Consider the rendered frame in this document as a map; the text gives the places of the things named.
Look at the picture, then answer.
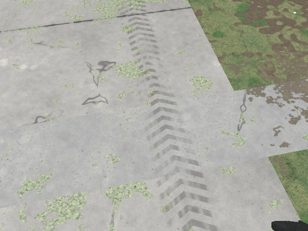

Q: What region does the right robot hand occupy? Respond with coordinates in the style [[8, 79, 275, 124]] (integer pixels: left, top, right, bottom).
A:
[[271, 220, 308, 231]]

